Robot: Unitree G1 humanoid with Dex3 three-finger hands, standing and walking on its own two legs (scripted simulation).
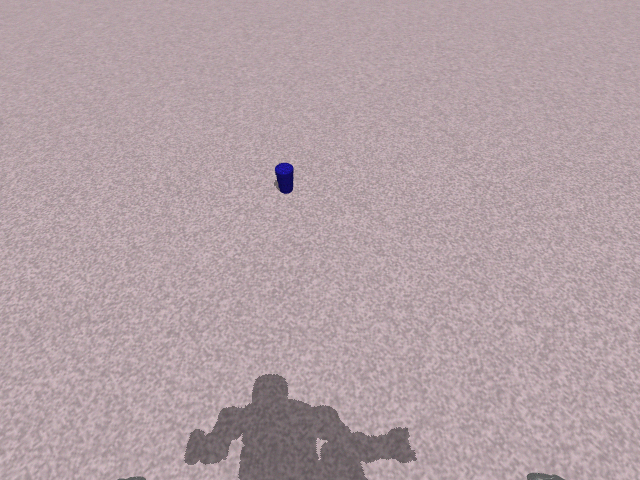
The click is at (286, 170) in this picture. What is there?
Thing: tapered cup
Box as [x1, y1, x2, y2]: [275, 163, 293, 193]
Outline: 280,163 275,167 275,173 277,176 280,191 287,193 290,192 292,189 293,170 290,164
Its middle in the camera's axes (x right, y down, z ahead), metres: -0.16 -0.28 +1.76
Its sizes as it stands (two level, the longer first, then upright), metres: 0.083 0.083 0.125
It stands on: the floor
